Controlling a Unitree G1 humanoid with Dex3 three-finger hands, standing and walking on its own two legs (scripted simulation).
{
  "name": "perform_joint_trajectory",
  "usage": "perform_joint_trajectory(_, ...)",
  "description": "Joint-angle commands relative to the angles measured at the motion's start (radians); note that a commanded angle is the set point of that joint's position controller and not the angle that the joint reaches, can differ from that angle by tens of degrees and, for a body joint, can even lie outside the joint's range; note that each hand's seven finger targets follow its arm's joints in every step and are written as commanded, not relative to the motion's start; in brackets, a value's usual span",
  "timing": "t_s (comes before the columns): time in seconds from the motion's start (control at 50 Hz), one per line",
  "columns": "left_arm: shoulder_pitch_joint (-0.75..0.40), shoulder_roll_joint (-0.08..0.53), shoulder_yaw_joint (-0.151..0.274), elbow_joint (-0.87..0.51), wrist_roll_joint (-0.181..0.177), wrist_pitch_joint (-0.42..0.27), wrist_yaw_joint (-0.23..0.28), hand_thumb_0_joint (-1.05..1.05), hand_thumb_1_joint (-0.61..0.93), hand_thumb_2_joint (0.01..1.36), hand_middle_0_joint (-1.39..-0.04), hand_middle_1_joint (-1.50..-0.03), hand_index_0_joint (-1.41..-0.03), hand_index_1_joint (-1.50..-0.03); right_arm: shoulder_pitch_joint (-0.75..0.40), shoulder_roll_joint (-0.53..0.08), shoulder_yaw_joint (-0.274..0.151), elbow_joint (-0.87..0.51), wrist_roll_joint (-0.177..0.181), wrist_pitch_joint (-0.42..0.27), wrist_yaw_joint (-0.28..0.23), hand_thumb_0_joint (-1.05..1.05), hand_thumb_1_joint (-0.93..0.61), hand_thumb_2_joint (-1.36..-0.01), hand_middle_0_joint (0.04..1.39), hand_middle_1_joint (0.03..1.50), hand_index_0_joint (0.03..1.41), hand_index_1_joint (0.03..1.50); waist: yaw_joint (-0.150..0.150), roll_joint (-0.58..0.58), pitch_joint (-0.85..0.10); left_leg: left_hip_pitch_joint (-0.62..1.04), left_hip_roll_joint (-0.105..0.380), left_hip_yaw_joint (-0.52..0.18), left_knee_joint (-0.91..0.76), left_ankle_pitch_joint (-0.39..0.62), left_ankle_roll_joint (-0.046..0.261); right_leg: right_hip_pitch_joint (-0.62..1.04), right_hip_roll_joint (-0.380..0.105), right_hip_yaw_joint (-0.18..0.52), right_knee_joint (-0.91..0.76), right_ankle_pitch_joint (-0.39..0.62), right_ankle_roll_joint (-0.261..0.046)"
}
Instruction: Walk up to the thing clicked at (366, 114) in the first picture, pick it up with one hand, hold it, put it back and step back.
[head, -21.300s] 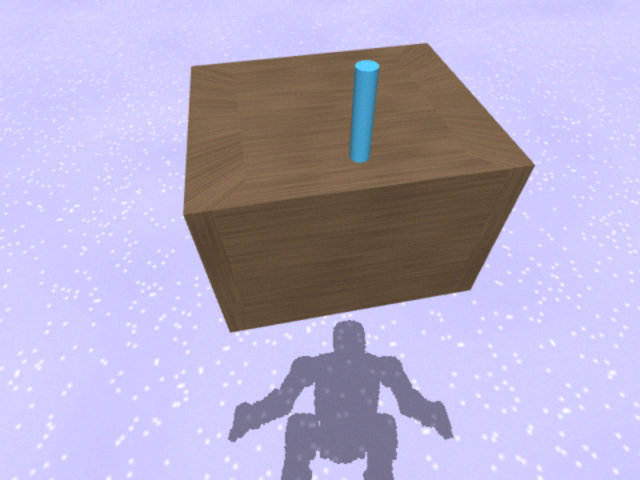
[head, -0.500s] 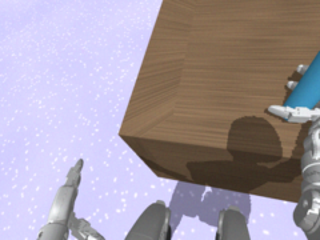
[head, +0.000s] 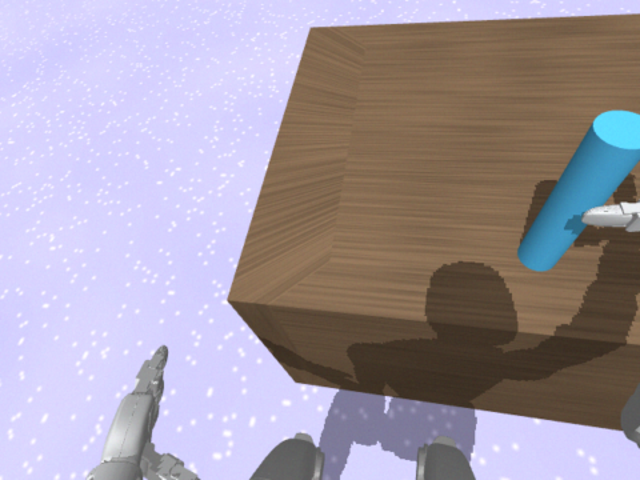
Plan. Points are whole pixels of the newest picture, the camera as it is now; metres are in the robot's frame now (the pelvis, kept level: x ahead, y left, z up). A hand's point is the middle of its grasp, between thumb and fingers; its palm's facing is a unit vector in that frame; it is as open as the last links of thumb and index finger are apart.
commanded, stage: rise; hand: right
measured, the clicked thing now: (571, 206) +0.47 -0.23 +0.03
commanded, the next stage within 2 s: sink last in 0.10 s
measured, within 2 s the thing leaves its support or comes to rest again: neither
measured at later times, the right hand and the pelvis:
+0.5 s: hand out of the picture +0.37 -0.39 +0.11, palm faces +0.49 +0.78 -0.39, open 17.3 cm; pelvis +0.02 -0.01 +0.05, yaw -1 degrees
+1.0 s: hand out of the picture +0.17 -0.25 +0.05, palm faces +0.34 +0.88 -0.32, open 17.2 cm; pelvis +0.02 +0.01 +0.06, yaw -2 degrees
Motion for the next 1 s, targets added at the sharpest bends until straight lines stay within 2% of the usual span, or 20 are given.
perform_joint_trajectory(0.0,-0.018,0.184,0.1,-0.163,-0.023,-0.072,0.028,0.0,-0.574,0.071,-0.073,-0.059,-0.059,-0.073,-0.291,-0.201,0.033,-0.126,0.033,0.01,0.066,0.0,0.385,-0.056,0.075,0.048,0.072,0.048,-0.015,-0.129,-0.352,0.125,-0.034,0.028,-0.18,0.331,0.037,0.453,0.045,-0.007,-0.19,0.285,-0.031)
perform_joint_trajectory(0.02,-0.024,0.186,0.094,-0.221,-0.039,-0.045,0.028,0.0,-0.559,0.057,-0.068,-0.052,-0.059,-0.061,-0.214,-0.442,-0.016,-0.08,-0.087,0.064,0.007,0.0,0.428,-0.056,0.067,0.054,0.068,0.054,-0.11,-0.128,-0.353,0.192,-0.026,0.017,-0.226,0.317,0.037,0.483,0.055,-0.027,-0.231,0.288,-0.024)
perform_joint_trajectory(0.06,0.047,0.153,0.077,-0.153,-0.042,-0.017,0.012,0.0,-0.547,0.049,-0.064,-0.049,-0.058,-0.055,-0.288,-0.269,0.077,-0.119,-0.066,0.104,-0.045,0.0,0.462,-0.05,0.065,0.055,0.067,0.055,-0.057,-0.128,-0.326,0.193,-0.029,0.015,-0.237,0.343,0.032,0.499,0.056,-0.035,-0.244,0.292,-0.027)
perform_joint_trajectory(0.08,0.042,0.15,0.076,-0.146,-0.044,-0.009,0.002,0.0,-0.544,0.051,-0.063,-0.049,-0.057,-0.054,-0.261,-0.264,0.091,-0.109,-0.076,0.124,-0.053,0.0,0.473,-0.049,0.064,0.056,0.067,0.055,-0.061,-0.109,-0.31,0.2,-0.028,0.017,-0.245,0.359,0.029,0.498,0.059,-0.04,-0.248,0.301,-0.029)
perform_joint_trajectory(0.14,0.059,0.149,0.058,-0.071,-0.055,0.012,-0.008,0.0,-0.523,0.052,-0.057,-0.042,-0.051,-0.047,-0.259,-0.425,0.036,-0.169,-0.106,0.166,-0.111,0.0,0.497,-0.044,0.062,0.056,0.065,0.056,-0.1,-0.115,-0.294,0.235,-0.018,0.01,-0.276,0.369,0.028,0.515,0.064,-0.052,-0.279,0.316,-0.032)
perform_joint_trajectory(0.18,-0.026,0.187,0.093,-0.121,-0.061,0.013,-0.009,0.0,-0.397,0.077,-0.041,-0.045,-0.041,-0.045,-0.262,-0.434,0.038,-0.174,-0.115,0.181,-0.141,0.0,0.485,-0.05,0.059,0.057,0.063,0.057,-0.096,-0.103,-0.308,0.264,-0.017,0.014,-0.296,0.356,0.032,0.555,0.062,-0.053,-0.303,0.308,-0.029)
perform_joint_trajectory(0.22,-0.028,0.222,0.127,-0.108,-0.066,0.025,-0.002,0.0,-0.521,0.06,-0.054,-0.053,-0.059,-0.047,-0.306,-0.511,-0.005,-0.266,-0.122,0.185,-0.179,0.0,0.535,-0.053,0.057,0.056,0.056,0.056,-0.112,-0.155,-0.378,0.309,-0.015,0.013,-0.311,0.387,0.034,0.633,0.061,-0.057,-0.323,0.348,-0.024)
perform_joint_trajectory(0.36,-0.044,0.141,0.04,-0.041,-0.078,0.022,0.012,0.0,-0.522,0.069,-0.054,-0.046,-0.053,-0.047,-0.014,-0.314,0.083,-0.232,-0.102,0.223,-0.225,0.0,0.504,-0.059,0.058,0.055,0.056,0.055,-0.136,-0.126,-0.26,0.352,-0.013,0.028,-0.366,0.415,0.036,0.687,0.055,-0.068,-0.387,0.411,-0.014)
perform_joint_trajectory(0.4,-0.008,0.16,0.067,-0.027,-0.08,0.022,0.015,0.0,-0.519,0.072,-0.055,-0.047,-0.053,-0.049,0.057,-0.327,0.073,-0.396,-0.089,0.228,-0.229,0.0,0.498,-0.06,0.058,0.055,0.055,0.055,-0.159,-0.196,-0.303,0.376,-0.013,0.032,-0.371,0.452,0.043,0.755,0.054,-0.07,-0.397,0.496,-0.005)
perform_joint_trajectory(0.44,0.013,0.145,0.049,-0.021,-0.085,0.023,0.015,0.0,-0.494,0.073,-0.053,-0.047,-0.052,-0.048,0.237,-0.201,0.133,-0.425,-0.065,0.254,-0.225,0.0,0.481,-0.063,0.059,0.054,0.055,0.054,-0.16,-0.123,-0.201,0.379,-0.017,0.045,-0.391,0.433,0.045,0.715,0.053,-0.072,-0.421,0.471,-0.007)
perform_joint_trajectory(0.5,0.019,0.216,0.133,-0.039,-0.093,0.027,0.029,0.0,-0.483,0.082,-0.053,-0.05,-0.05,-0.053,0.314,-0.228,0.11,-0.671,-0.045,0.267,-0.238,0.0,0.458,-0.068,0.059,0.054,0.055,0.054,-0.164,-0.148,-0.25,0.413,-0.016,0.047,-0.403,0.441,0.049,0.785,0.046,-0.072,-0.44,0.503,-0.001)
perform_joint_trajectory(0.58,0.02,0.163,0.114,0.03,-0.105,0.026,0.048,0.0,-0.422,0.083,-0.047,-0.045,-0.047,-0.044,0.568,-0.12,0.138,-0.877,-0.018,0.29,-0.255,0.0,0.445,-0.073,0.058,0.056,0.055,0.056,-0.19,-0.126,-0.08,0.44,-0.007,0.047,-0.438,0.389,0.047,0.709,0.054,-0.083,-0.483,0.391,-0.009)
perform_joint_trajectory(0.62,-0.014,0.212,0.173,0.008,-0.1,0.022,0.065,0.0,-0.281,0.173,-0.121,-0.122,-0.123,-0.12,0.641,-0.108,0.123,-0.977,-0.01,0.292,-0.268,0.0,0.435,-0.125,0.066,0.074,0.066,0.074,-0.189,-0.115,-0.116,0.467,-0.009,0.048,-0.442,0.381,0.048,0.729,0.052,-0.078,-0.495,0.382,-0.008)
perform_joint_trajectory(0.64,-0.046,0.19,0.148,-0.007,-0.098,0.017,0.069,0.0,-0.201,0.253,-0.129,-0.177,-0.127,-0.179,0.673,-0.075,0.142,-1.006,-0.009,0.29,-0.27,0.0,0.515,-0.078,0.058,0.061,0.058,0.061,-0.195,-0.118,-0.087,0.47,-0.006,0.044,-0.449,0.361,0.048,0.72,0.054,-0.08,-0.502,0.356,-0.008)
perform_joint_trajectory(0.68,-0.049,0.152,0.123,0.01,-0.095,0.005,0.081,0.0,-0.361,0.093,-0.042,-0.044,-0.048,-0.037,0.74,-0.021,0.169,-1.074,-0.005,0.28,-0.279,0.0,0.472,-0.069,0.053,0.058,0.054,0.058,-0.195,-0.098,-0.059,0.485,-0.002,0.041,-0.454,0.374,0.043,0.713,0.059,-0.084,-0.5,0.359,-0.013)
perform_joint_trajectory(0.72,-0.039,0.135,0.116,0.025,-0.089,-0.006,0.092,0.0,-0.201,0.253,-0.127,-0.175,-0.126,-0.176,0.842,0.01,0.177,-1.14,-0.004,0.274,-0.289,0.0,0.564,-0.05,0.053,0.052,0.053,0.052,-0.206,-0.109,-0.073,0.517,0.001,0.039,-0.447,0.413,0.04,0.721,0.065,-0.088,-0.492,0.399,-0.015)
perform_joint_trajectory(0.76,-0.049,0.119,0.104,0.012,-0.083,-0.014,0.098,0.0,-0.361,0.093,-0.046,-0.048,-0.055,-0.038,0.948,0.085,0.225,-1.148,-0.006,0.276,-0.284,0.0,0.497,-0.063,0.052,0.059,0.054,0.059,-0.198,-0.077,-0.042,0.513,0.001,0.039,-0.448,0.414,0.037,0.716,0.066,-0.092,-0.493,0.395,-0.016)
perform_joint_trajectory(0.82,-0.034,0.166,0.164,0.044,-0.074,-0.02,0.109,0.0,-0.462,0.046,-0.053,-0.053,-0.061,-0.043,1.029,0.075,0.206,-1.211,-0.004,0.274,-0.287,0.0,0.488,-0.062,0.053,0.058,0.055,0.058,-0.2,-0.09,-0.016,0.516,0.007,0.033,-0.464,0.37,0.036,0.702,0.075,-0.097,-0.506,0.336,-0.019)
perform_joint_trajectory(0.9,-0.031,0.13,0.161,0.115,-0.07,-0.04,0.11,0.0,-0.478,0.034,-0.052,-0.054,-0.062,-0.042,1.164,0.184,0.283,-1.213,-0.006,0.281,-0.274,0.0,0.522,-0.055,0.051,0.06,0.055,0.06,-0.193,-0.061,0.086,0.462,0.009,0.035,-0.48,0.294,0.032,0.664,0.078,-0.102,-0.52,0.256,-0.024)
perform_joint_trajectory(0.98,-0.103,0.126,0.147,0.074,-0.066,-0.063,0.121,0.0,-0.49,0.035,-0.055,-0.061,-0.066,-0.048,1.046,0.172,0.282,-1.206,-0.019,0.263,-0.269,0.0,0.518,-0.057,0.051,0.06,0.055,0.06,-0.171,0.029,0.068,0.435,0.015,0.026,-0.486,0.244,0.026,0.675,0.08,-0.093,-0.508,0.215,-0.029)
